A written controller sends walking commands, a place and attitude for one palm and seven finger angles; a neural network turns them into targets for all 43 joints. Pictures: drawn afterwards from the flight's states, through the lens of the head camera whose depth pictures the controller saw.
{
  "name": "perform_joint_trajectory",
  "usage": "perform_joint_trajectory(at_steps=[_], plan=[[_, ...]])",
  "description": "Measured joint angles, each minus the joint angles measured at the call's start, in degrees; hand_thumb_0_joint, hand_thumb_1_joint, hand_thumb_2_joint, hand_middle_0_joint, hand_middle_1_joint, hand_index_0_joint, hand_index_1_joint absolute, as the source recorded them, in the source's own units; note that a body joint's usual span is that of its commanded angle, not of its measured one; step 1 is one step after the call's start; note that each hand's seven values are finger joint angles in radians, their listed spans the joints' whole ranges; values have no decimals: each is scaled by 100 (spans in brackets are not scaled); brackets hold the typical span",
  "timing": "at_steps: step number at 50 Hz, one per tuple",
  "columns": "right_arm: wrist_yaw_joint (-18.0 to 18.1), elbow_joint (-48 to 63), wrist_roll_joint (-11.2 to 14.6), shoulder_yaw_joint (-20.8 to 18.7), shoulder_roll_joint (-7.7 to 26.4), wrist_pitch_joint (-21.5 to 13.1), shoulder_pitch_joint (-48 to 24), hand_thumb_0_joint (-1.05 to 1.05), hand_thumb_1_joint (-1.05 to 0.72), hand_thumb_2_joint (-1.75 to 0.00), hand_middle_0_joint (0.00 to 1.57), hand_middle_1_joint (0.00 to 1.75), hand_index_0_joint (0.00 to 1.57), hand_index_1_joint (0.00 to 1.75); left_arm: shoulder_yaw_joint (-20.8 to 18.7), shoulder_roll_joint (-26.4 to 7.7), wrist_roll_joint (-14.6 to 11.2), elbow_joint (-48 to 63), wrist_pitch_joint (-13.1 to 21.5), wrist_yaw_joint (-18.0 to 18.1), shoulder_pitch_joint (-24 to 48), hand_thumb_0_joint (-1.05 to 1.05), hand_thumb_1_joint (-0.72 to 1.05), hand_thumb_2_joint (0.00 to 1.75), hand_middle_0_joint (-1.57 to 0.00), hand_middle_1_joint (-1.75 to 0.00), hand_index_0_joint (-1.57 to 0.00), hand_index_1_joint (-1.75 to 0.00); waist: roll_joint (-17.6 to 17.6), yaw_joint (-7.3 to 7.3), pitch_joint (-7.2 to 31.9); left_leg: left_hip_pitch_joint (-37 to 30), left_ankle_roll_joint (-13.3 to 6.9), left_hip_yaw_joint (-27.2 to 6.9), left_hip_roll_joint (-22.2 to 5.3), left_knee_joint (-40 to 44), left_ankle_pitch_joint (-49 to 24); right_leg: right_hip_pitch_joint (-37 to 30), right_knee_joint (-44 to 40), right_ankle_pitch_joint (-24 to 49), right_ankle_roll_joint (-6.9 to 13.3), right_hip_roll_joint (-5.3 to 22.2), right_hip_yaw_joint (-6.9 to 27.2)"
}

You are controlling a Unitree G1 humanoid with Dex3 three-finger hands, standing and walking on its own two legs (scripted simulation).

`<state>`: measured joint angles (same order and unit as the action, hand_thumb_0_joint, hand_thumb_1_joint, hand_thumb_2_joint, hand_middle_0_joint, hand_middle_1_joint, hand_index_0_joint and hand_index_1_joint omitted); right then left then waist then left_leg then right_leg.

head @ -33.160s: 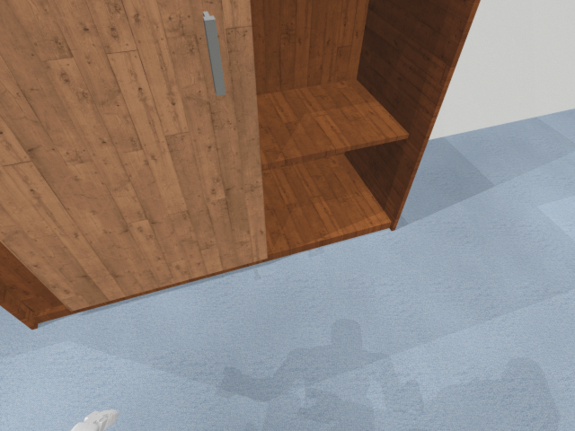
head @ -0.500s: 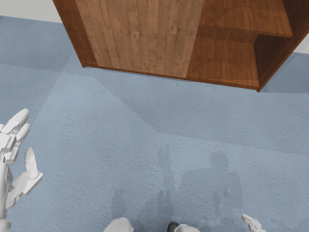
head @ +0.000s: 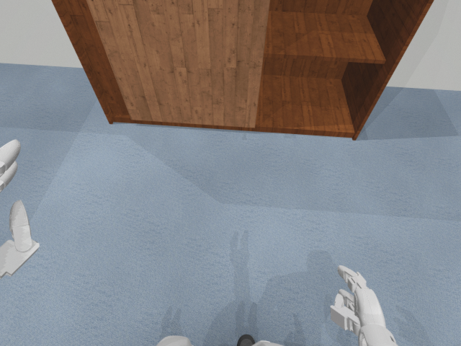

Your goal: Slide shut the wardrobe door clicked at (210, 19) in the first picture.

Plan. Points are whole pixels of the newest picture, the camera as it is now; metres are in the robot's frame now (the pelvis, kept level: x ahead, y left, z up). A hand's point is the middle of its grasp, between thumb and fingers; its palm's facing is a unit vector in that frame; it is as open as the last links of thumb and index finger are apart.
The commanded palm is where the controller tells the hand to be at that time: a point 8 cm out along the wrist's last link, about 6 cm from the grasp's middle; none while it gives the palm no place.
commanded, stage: step back with the hand held close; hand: left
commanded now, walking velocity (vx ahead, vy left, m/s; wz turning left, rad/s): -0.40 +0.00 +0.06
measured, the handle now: out of the picture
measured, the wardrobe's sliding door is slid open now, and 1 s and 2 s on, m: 0.59 0.59 0.59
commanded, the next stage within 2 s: stop stepping back and stand still in 0.12 s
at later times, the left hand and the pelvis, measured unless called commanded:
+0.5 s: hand out of the picture +0.05 +0.24 +0.17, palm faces +0.42 -0.81 -0.41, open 7.4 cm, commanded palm -0.02 +0.29 +0.17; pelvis -0.15 +0.01 -0.01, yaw +2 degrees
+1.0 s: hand out of the picture +0.05 +0.24 +0.16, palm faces +0.39 -0.78 -0.49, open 7.4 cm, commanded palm -0.02 +0.28 +0.17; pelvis -0.15 +0.00 -0.01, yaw +2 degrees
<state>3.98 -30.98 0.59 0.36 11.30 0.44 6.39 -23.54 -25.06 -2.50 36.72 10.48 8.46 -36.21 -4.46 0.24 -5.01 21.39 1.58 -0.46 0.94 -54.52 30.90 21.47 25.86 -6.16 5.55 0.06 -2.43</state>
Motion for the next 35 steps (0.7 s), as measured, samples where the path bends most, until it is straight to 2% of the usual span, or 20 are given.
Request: perform_joint_trajectory(at_steps=[5, 7, 8, 9, 11, 13, 14, 16, 19, 20, 22, 24, 26, 28, 31, 33, 35], plan=[[95, -25, -20, -100, 319, 32, 207, 1, -90, -90, 20, 30, 20, 30, 90, 152, 29, -40, -20, 64, 324, 1, 89, 90, -21, -31, -22, -30, -60, -93, 259, -721, -181, 149, -43, 1460, -147, 113, -293, 406, -85, 79, -129], [81, 57, -3, -132, 431, 43, 316, 1, -90, -90, 20, 30, 20, 30, 158, 190, 23, 40, 35, 24, 374, 1, 89, 90, -21, -31, -22, -30, 22, -159, 313, -1043, -289, 153, -103, 2353, -453, 244, -260, 521, -142, 40, -246], [84, 94, -3, -163, 459, 28, 364, 1, -90, -90, 20, 30, 20, 30, 176, 164, 28, 78, 88, -5, 415, 1, 89, 90, -21, -31, -22, -30, 75, -196, 294, -1058, -306, 80, -156, 2628, -950, 362, -111, 469, -239, -3, -284], [85, 62, -16, -187, 404, 5, 386, 1, -90, -90, 20, 30, 20, 30, 166, 112, 53, 54, 144, -28, 472, 1, 89, 90, -21, -31, -22, -30, 17, -182, 215, -976, -207, 70, -147, 2519, -1277, 487, 220, 77, -370, -33, -177], [37, -42, -36, -181, 215, -103, 511, 1, -90, -90, 20, 30, 20, 30, 102, 49, 62, -64, 195, -68, 452, 1, 89, 90, -21, -31, -22, -30, -65, -116, 198, -904, -66, 106, -169, 2324, -1349, 779, 1587, -940, -570, -201, 100], [-13, -114, -76, -165, 12, -247, 733, 1, -90, -90, 20, 30, 20, 30, 25, 77, 26, -182, 154, -108, 396, 1, 89, 90, -21, -31, -22, -30, 7, -116, 313, -813, -14, 35, -260, 2288, -1353, 868, 2764, -1391, -697, -385, 187], [-43, -149, -76, -145, -72, -320, 834, 1, -90, -90, 20, 30, 20, 30, -2, 118, 9, -208, 132, -108, 387, 1, 89, 90, -21, -31, -22, -30, 61, -103, 349, -766, -2, -5, -304, 2294, -1389, 778, 3009, -1479, -741, -429, 182], [-115, -211, -42, -82, -187, -440, 985, 1, -90, -90, 20, 30, 20, 30, -2, 241, -1, -228, 134, -76, 347, 2, 89, 90, -21, -31, -22, -30, 180, -36, 381, -652, 17, -44, -375, 2280, -1480, 353, 2715, -1674, -778, -398, 121], [-197, -282, -24, 55, -291, -569, 1096, 1, -90, -90, 20, 30, 20, 30, 60, 331, 78, -220, 153, -33, 267, 2, 89, 90, -21, -31, -21, -30, 245, 115, 406, -377, 41, 43, -376, 2031, -1477, -632, 1185, -1711, -771, -185, 103], [-211, -343, -29, 80, -299, -590, 1060, 1, -90, -90, 20, 30, 20, 30, 119, 379, 121, -276, 176, -44, 327, 2, 89, 90, -21, -31, -21, -30, 324, 147, 374, -251, 44, 32, -402, 1865, -1429, -798, 832, -1602, -647, -200, 97], [-217, -567, -58, 93, -266, -543, 905, 1, -90, -90, 20, 30, 20, 30, 327, 529, 164, -456, 159, -104, 562, 2, 89, 90, -21, -31, -21, -30, 573, 119, 240, -55, -63, -200, -365, 1388, -986, -827, 709, -1308, -350, -320, -24], [-234, -770, -59, 88, -253, -489, 803, 1, -90, -90, 20, 30, 20, 30, 457, 562, 186, -576, 150, -141, 759, 2, 89, 90, -21, -31, -21, -30, 538, 144, 224, 175, -146, -223, -133, 580, -864, -851, 529, -1071, -247, -261, -2], [-231, -826, -76, 92, -229, -457, 748, 1, -90, -90, 20, 30, 20, 30, 429, 548, 166, -635, 221, -154, 724, 2, 89, 90, -21, -31, -22, -30, 404, 134, 298, 239, -189, -70, 17, 185, -930, -867, 282, -857, -239, -178, 138], [-208, -736, -76, 87, -183, -433, 751, 1, -90, -90, 20, 30, 20, 30, 349, 463, 148, -644, 263, -141, 563, 2, 89, 90, -21, -31, -22, -30, 290, 30, 415, 86, -240, 141, 33, 516, -912, -863, 89, -718, -239, -103, 229], [-130, -540, -61, 30, -19, -472, 801, 1, -90, -90, 20, 30, 20, 30, 313, 321, 149, -627, 293, -93, 384, 1, 89, 90, -21, -31, -22, -30, 267, -112, 551, -454, -331, 369, -51, 1772, -891, -777, 113, -760, -259, -56, 197], [-66, -397, -58, -52, 150, -539, 813, 1, -90, -90, 20, 30, 20, 30, 316, 294, 120, -561, 314, -55, 324, 1, 89, 90, -21, -31, -22, -30, 390, -161, 570, -799, -422, 288, -114, 2598, -1091, -587, 476, -1035, -327, -124, 138], [-23, -399, -62, -135, 152, -562, 740, 1, -90, -90, 20, 30, 20, 30, 288, 253, 123, -607, 302, -26, 380, 1, 89, 90, -21, -31, -22, -30, 296, -165, 452, -787, -390, 320, -56, 2540, -1649, -319, 1339, -1603, -428, -113, 227]])
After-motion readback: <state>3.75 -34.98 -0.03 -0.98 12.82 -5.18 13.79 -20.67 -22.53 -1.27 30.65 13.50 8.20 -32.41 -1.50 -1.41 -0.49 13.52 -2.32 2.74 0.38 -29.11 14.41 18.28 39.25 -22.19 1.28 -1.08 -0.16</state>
